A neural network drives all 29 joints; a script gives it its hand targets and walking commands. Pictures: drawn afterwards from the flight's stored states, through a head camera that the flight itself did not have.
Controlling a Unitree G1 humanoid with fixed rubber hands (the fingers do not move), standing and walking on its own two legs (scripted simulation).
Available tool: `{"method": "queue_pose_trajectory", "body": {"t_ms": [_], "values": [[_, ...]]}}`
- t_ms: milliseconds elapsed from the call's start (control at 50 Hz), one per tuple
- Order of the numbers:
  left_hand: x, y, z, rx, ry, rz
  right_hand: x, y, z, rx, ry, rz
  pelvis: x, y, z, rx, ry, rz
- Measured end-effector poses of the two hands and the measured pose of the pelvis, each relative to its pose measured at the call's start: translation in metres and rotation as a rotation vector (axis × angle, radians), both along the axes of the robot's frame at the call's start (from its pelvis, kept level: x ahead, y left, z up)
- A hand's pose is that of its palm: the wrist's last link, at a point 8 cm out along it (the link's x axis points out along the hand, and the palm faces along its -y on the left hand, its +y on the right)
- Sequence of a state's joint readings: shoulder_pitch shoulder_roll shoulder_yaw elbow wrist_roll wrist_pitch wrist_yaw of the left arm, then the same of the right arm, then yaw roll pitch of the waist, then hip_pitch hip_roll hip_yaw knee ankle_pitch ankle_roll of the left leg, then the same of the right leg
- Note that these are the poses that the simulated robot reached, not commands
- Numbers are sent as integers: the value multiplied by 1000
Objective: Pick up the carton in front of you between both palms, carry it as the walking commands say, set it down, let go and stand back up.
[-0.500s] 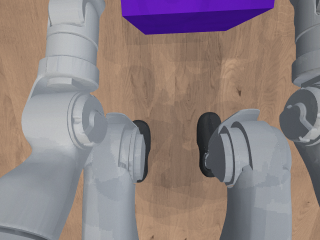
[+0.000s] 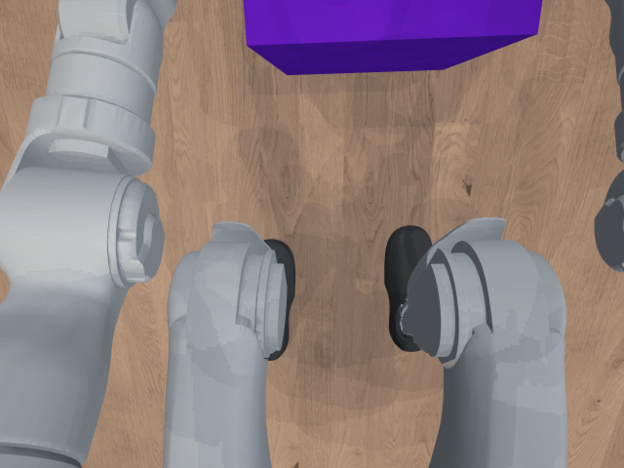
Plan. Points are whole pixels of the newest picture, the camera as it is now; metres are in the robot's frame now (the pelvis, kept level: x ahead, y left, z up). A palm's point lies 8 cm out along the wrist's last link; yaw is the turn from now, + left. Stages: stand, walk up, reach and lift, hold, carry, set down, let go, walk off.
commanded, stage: set down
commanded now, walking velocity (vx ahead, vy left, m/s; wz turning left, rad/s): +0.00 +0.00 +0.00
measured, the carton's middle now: out of the picture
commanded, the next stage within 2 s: let go in 0.96 s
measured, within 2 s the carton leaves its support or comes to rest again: neither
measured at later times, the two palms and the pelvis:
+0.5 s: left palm out of the picture +0.59 +0.14 +0.02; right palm out of the picture +0.57 -0.25 +0.02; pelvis +0.00 +0.00 +0.12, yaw +0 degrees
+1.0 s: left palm out of the picture +0.58 +0.15 +0.17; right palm out of the picture +0.56 -0.25 +0.17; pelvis +0.03 -0.01 +0.26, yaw -1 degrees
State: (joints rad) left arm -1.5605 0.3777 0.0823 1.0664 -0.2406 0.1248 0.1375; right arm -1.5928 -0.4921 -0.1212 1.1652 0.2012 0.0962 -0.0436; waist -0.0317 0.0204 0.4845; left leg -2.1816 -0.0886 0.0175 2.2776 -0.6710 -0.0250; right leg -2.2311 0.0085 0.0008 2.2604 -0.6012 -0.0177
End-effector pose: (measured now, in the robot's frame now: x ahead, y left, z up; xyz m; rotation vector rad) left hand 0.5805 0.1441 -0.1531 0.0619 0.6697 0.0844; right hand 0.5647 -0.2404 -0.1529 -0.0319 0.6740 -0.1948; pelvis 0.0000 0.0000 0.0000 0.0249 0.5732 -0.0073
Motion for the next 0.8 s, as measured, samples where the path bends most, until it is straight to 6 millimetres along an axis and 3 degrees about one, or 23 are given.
{"method": "queue_pose_trajectory", "body": {"t_ms": [140, 280, 560, 800], "values": [[4, -15, 59, 2, -42, -2, 2, 2, 57, -1, -46, 3, -4, 1, 27, 3, 36, -8], [3, -12, 116, 3, -20, 21, 1, 1, 115, 4, -26, 4, -4, 0, 69, 12, 132, -16], [6, -4, 186, 13, -46, 23, 4, -9, 186, -11, -42, 8, 4, -3, 136, 13, 235, -19], [5, -1, 263, 13, -42, 17, 4, -14, 266, 0, -40, 22, 18, -5, 206, 14, 262, -26]]}}
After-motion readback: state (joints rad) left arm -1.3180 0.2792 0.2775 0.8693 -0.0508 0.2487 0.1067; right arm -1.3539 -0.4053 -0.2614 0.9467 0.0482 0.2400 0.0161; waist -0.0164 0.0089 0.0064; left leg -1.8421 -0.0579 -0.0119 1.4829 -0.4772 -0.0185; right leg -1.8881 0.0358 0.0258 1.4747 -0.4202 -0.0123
